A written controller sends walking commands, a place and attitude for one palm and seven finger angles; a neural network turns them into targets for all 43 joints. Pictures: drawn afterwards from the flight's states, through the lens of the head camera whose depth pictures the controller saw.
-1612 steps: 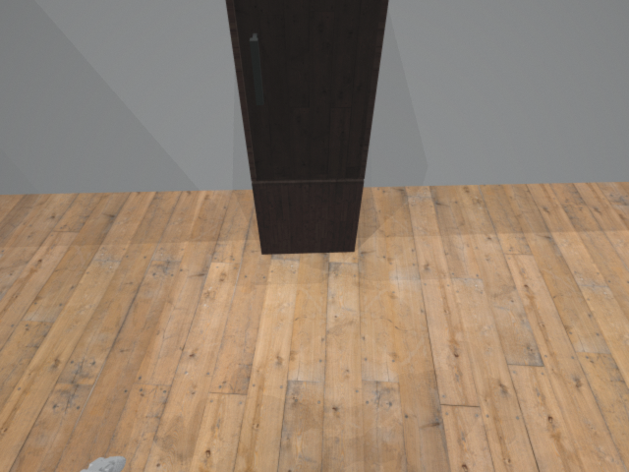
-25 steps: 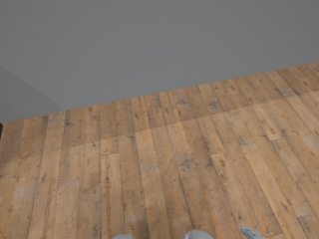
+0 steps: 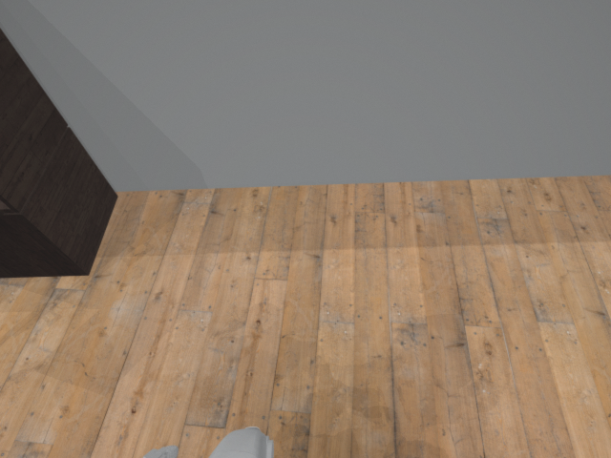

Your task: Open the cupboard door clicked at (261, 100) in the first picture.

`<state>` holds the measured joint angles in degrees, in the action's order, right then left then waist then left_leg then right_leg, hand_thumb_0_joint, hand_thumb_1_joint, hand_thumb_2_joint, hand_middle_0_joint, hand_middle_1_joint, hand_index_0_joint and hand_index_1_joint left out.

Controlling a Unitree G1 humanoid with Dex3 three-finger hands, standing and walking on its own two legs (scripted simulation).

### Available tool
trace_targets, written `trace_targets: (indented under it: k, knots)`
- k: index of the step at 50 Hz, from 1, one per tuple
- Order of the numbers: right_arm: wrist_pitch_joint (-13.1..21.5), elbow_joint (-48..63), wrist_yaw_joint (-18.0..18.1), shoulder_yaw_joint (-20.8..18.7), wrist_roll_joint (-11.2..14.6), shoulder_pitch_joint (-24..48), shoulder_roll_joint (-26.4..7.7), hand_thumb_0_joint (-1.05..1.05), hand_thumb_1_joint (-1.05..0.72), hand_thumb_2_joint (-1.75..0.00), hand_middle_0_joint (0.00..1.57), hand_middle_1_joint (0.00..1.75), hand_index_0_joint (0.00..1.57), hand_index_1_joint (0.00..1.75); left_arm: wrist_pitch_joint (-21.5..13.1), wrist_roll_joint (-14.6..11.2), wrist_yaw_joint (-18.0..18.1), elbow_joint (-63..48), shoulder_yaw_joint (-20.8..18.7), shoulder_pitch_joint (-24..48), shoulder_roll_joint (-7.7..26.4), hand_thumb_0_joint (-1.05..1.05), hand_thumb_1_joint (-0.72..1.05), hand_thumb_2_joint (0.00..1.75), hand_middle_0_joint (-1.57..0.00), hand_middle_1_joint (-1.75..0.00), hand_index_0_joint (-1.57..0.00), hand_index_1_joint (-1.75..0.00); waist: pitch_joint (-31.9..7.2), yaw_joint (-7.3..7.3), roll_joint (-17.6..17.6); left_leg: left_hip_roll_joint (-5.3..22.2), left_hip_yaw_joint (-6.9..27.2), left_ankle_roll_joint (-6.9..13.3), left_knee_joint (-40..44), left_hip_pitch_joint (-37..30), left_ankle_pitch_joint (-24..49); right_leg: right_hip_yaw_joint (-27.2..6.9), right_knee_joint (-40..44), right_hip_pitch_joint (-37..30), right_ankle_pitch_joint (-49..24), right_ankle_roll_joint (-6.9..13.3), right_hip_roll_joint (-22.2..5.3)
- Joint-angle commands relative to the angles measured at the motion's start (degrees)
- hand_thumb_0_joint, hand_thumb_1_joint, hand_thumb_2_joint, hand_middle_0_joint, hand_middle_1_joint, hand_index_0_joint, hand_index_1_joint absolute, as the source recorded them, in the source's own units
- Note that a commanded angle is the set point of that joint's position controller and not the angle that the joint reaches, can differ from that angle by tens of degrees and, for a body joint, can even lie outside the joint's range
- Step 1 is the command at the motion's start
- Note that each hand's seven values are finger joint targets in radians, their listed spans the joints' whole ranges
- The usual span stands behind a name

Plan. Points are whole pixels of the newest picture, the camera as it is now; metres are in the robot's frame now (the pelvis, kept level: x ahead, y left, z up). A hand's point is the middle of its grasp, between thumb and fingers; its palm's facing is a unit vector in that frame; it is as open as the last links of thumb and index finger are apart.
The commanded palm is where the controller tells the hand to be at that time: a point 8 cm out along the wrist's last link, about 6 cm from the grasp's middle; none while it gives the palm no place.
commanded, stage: turn to face it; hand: left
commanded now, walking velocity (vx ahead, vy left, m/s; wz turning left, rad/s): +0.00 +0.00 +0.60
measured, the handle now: out of the picture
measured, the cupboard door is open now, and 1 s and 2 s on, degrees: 52 52 52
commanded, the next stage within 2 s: take the last steps up to it in 1.44 s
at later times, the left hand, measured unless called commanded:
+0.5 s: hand out of the picture +0.07 +0.23 -0.16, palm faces +0.30 -0.91 -0.30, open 7.3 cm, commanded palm none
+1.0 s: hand out of the picture -0.09 +0.19 -0.19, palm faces +0.62 -0.74 -0.26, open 7.3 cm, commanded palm none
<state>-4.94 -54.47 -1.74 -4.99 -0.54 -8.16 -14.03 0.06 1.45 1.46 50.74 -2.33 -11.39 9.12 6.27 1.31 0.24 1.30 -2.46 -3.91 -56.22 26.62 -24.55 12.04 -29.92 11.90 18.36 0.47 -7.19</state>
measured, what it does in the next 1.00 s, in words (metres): steps on the spot, turning left: left foot, then right foot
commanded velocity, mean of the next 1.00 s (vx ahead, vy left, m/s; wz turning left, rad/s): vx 0.00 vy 0.00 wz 0.58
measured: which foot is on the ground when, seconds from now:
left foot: up 0.00-0.12, down 0.14-0.52, up 0.54-0.90, down 0.92-1.00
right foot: down 0.00-0.14, up 0.16-0.50, down 0.52-0.92, up 0.94-1.00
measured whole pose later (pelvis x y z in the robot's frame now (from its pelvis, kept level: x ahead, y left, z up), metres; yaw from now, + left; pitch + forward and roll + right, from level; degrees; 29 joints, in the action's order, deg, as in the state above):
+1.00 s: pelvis +0.02 -0.01 -0.02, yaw +36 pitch +0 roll +1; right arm -1.8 -51.1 -1.1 -3.4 -0.9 -4.6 -12.8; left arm 3.2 1.2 1.2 54.1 -4.5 -14.3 14.6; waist 5.9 -1.4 -3.1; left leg -0.4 -4.3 2.6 -36.6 18.6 -17.7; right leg 7.3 -57.7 22.6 32.0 -3.3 -8.2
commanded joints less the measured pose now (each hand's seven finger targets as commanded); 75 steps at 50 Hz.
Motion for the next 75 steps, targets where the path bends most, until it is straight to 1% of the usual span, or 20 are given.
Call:
trace_targets:
  k: [1, 5, 7, 8, 13, 23, 24, 26, 27, 31, 40, 44, 46, 49, 53, 64, 65, 66, 67, 75]
  knots:
    - [2.2, 6.0, -0.2, 0.5, 0.0, 5.7, -1.6, 0.00, -0.90, -0.90, 0.20, 0.30, 0.20, 0.30, -0.7, 0.3, 0.4, -1.8, -4.1, -5.0, 14.0, 0.00, 0.90, 0.90, -0.20, -0.30, -0.20, -0.30, -7.8, -4.13, -12.4, -0.1, -3.3, 0.9, 10.6, 0.6, -1.9, -5.9, 4.4, -11.0, -37.1, 5.9, -14.7]
    - [3.3, 5.1, 0.1, -0.2, -0.4, -0.8, -4.3, 0.00, -0.90, -0.90, 0.20, 0.30, 0.20, 0.30, -0.5, -0.4, -0.3, -1.8, -4.6, -3.7, 14.5, 0.00, 0.90, 0.90, -0.20, -0.30, -0.20, -0.30, -11.2, -0.20, -8.0, -1.1, -4.1, 3.0, 29.6, -15.1, 11.2, -1.2, -7.8, -4.7, -33.1, 1.2, -13.4]
    - [3.7, 3.8, 0.9, -3.1, -0.9, -9.8, -15.8, 0.00, -0.90, -0.90, 0.20, 0.30, 0.20, 0.30, 0.1, -0.9, -0.9, -6.6, -2.8, 0.8, 8.3, 0.00, 0.90, 0.90, -0.20, -0.30, -0.20, -0.30, -14.2, 5.17, 19.3, 22.9, 27.2, 16.8, 34.2, -30.9, 50.6, -1.5, -31.5, 22.3, 21.1, -5.6, -0.8]
    - [3.4, 2.6, 1.3, -2.6, -0.7, -12.1, -15.2, 0.00, -0.90, -0.90, 0.20, 0.30, 0.20, 0.30, 1.0, -0.1, -0.3, -7.8, -2.5, 5.0, 9.9, 0.00, 0.90, 0.90, -0.20, -0.30, -0.20, -0.30, -13.5, 5.54, 11.0, 23.7, 25.2, 18.6, 33.0, -28.3, 46.9, -8.6, -35.9, 23.2, 20.7, -4.7, -0.8]
    - [4.2, 5.7, 2.7, -1.0, -0.9, -1.3, -10.1, 0.00, -0.90, -0.90, 0.20, 0.30, 0.20, 0.30, 1.5, -0.4, -1.0, -3.2, -3.1, 2.2, 9.0, 0.00, 0.90, 0.90, -0.20, -0.30, -0.20, -0.30, -9.3, -0.28, 7.4, 12.4, 14.1, 12.9, 35.1, -18.4, 36.6, -11.7, -35.9, 20.1, 5.8, -5.3, 0.5]
    - [3.1, 6.6, 2.0, -2.1, -0.8, 1.7, -10.5, 0.00, -0.90, -0.90, 0.20, 0.30, 0.20, 0.30, 0.4, -0.8, -0.8, -3.8, -3.0, -2.0, 9.0, 0.00, 0.90, 0.90, -0.20, -0.30, -0.20, -0.30, -9.8, -2.50, 8.5, 7.9, 18.7, 10.6, 29.8, -9.4, 28.4, -8.3, -2.5, -0.1, -1.4, -4.2, 6.6]
    - [3.1, 7.1, 1.8, -2.0, -0.4, 2.2, -9.4, 0.00, -0.90, -0.90, 0.20, 0.30, 0.20, 0.30, -0.2, -0.7, -0.5, -3.4, -3.4, -4.8, 10.5, 0.00, 0.90, 0.90, -0.20, -0.30, -0.20, -0.30, -10.8, -4.08, 5.4, 5.2, 17.2, 8.2, 25.9, -5.3, 23.4, -10.2, 6.2, -7.1, -6.1, -3.6, 4.0]
    - [3.4, 9.1, 1.2, -1.3, 0.0, 2.3, -4.7, 0.00, -0.90, -0.90, 0.20, 0.30, 0.20, 0.30, -0.7, 0.4, 0.2, -3.3, -4.4, -6.4, 18.4, 0.00, 0.90, 0.90, -0.20, -0.30, -0.20, -0.30, -11.2, -5.17, -16.4, -5.7, 4.1, 1.7, -0.3, 8.5, -11.9, -31.5, 12.9, -12.3, -19.5, 7.3, -21.6]
    - [2.7, 8.0, 1.3, -1.6, -0.5, 2.5, -6.6, 0.00, -0.90, -0.90, 0.20, 0.30, 0.20, 0.30, -1.1, 0.0, 0.6, -3.2, -4.0, -5.3, 15.9, 0.00, 0.90, 0.90, -0.20, -0.30, -0.20, -0.30, -9.7, -4.44, -18.2, -2.2, 7.6, 2.1, -9.9, 7.9, -11.1, -31.0, 12.6, -6.4, -21.2, 9.1, -21.0]
    - [1.5, 5.3, 0.1, -0.7, -0.4, 1.9, -3.6, 0.00, -0.90, -0.90, 0.20, 0.30, 0.20, 0.30, -0.8, -0.3, 0.6, -4.8, -2.4, 0.9, 10.9, 0.00, 0.90, 0.90, -0.20, -0.30, -0.20, -0.30, -6.0, -0.72, -10.6, 0.1, 3.4, 0.3, -13.8, 6.8, 0.6, -12.1, 9.3, -3.7, -27.7, 5.4, -11.4]
    - [2.3, 6.2, -0.2, 0.7, 0.1, 6.7, -1.5, 0.00, -0.90, -0.90, 0.20, 0.30, 0.20, 0.30, -0.8, 0.2, 0.3, -1.3, -4.0, -6.9, 14.2, 0.00, 0.90, 0.90, -0.20, -0.30, -0.20, -0.30, -8.4, -4.66, -12.2, -0.9, -3.5, 1.1, 11.7, -0.1, -2.1, -6.3, 4.1, -12.3, -40.3, 5.9, -14.4]
    - [3.2, 5.3, 0.1, -0.1, -0.4, -0.2, -4.4, 0.00, -0.90, -0.90, 0.20, 0.30, 0.20, 0.30, -0.5, -0.5, -0.3, -1.3, -4.4, -4.4, 14.7, 0.00, 0.90, 0.90, -0.20, -0.30, -0.20, -0.30, -10.8, 0.15, -8.1, -1.2, -3.9, 3.3, 29.8, -16.5, 11.3, -1.1, -7.4, -3.7, -33.2, 1.1, -13.3]
    - [3.5, 4.0, 0.9, -2.9, -1.0, -8.5, -15.8, 0.00, -0.90, -0.90, 0.20, 0.30, 0.20, 0.30, 0.1, -0.9, -0.9, -5.8, -2.6, -0.1, 8.8, 0.00, 0.90, 0.90, -0.20, -0.30, -0.20, -0.30, -13.3, 5.10, 17.9, 23.0, 26.8, 17.2, 34.9, -30.8, 46.8, -1.4, -30.7, 22.3, 20.8, -5.4, -1.0]
    - [3.5, 4.9, 2.4, -1.7, -0.8, -4.4, -12.3, 0.00, -0.90, -0.90, 0.20, 0.30, 0.20, 0.30, 1.2, -0.4, -0.2, -4.5, -2.8, 4.0, 9.7, 0.00, 0.90, 0.90, -0.20, -0.30, -0.20, -0.30, -9.5, 3.06, 12.4, 18.4, 20.4, 16.6, 36.3, -20.5, 31.5, -11.6, -37.5, 23.4, 13.4, -4.6, -1.1]
    - [4.3, 5.6, 2.6, -0.3, -0.8, 0.1, -9.2, 0.00, -0.90, -0.90, 0.20, 0.30, 0.20, 0.30, 1.7, -0.2, -1.1, -1.2, -2.9, -0.9, 9.1, 0.00, 0.90, 0.90, -0.20, -0.30, -0.20, -0.30, -7.8, -1.13, 6.5, 12.4, 12.6, 13.1, 37.6, -16.3, 29.8, -11.3, -33.9, 18.5, 4.9, -4.8, 0.4]
    - [3.4, 4.8, 2.3, -0.9, -0.8, 0.1, -8.1, 0.00, -0.90, -0.90, 0.20, 0.30, 0.20, 0.30, 0.4, -0.8, -0.6, -0.9, -2.5, -4.8, 7.5, 0.00, 0.90, 0.90, -0.20, -0.30, -0.20, -0.30, -10.0, -3.03, 7.2, 8.7, 16.0, 11.0, 30.5, -9.3, 25.2, -8.0, 0.5, -2.2, -3.3, -3.5, 5.6]
    - [3.5, 5.0, 2.0, -0.7, -0.3, 0.0, -6.4, 0.00, -0.90, -0.90, 0.20, 0.30, 0.20, 0.30, -0.3, -0.5, -0.3, -0.4, -2.9, -6.9, 9.6, 0.00, 0.90, 0.90, -0.20, -0.30, -0.20, -0.30, -10.8, -3.96, 2.2, 5.3, 13.4, 8.1, 25.8, -5.2, 19.6, -11.5, 7.9, -8.6, -7.6, -2.7, 1.7]
    - [3.6, 5.7, 1.7, -0.2, 0.2, -1.2, -2.6, 0.00, -0.90, -0.90, 0.20, 0.30, 0.20, 0.30, -0.9, 0.4, 0.2, 0.0, -3.8, -7.7, 14.3, 0.00, 0.90, 0.90, -0.20, -0.30, -0.20, -0.30, -11.1, -3.80, -12.5, -2.5, 5.1, 3.8, 14.4, 4.4, 4.3, -25.7, 11.6, -14.5, -14.4, 2.1, -11.8]
    - [3.3, 6.3, 1.5, -0.1, -0.1, -0.1, -3.0, 0.00, -0.90, -0.90, 0.20, 0.30, 0.20, 0.30, -0.8, 0.3, 0.1, -0.5, -3.4, -7.1, 16.2, 0.00, 0.90, 0.90, -0.20, -0.30, -0.20, -0.30, -9.7, -4.40, -14.3, -4.7, 4.2, 2.8, 1.6, 4.4, -10.7, -29.0, 12.7, -8.0, -21.0, 7.9, -20.3]
    - [1.9, 0.7, 1.2, 0.6, -0.2, 0.0, -0.7, 0.00, -0.90, -0.90, 0.20, 0.30, 0.20, 0.30, -1.4, -0.1, 0.6, 0.3, -2.3, -3.8, 9.8, 0.00, 0.90, 0.90, -0.20, -0.30, -0.20, -0.30, -6.7, -2.18, -9.5, -0.6, 2.3, 0.6, -3.1, 2.9, -0.4, -11.6, 9.1, -7.8, -33.6, 6.4, -10.4]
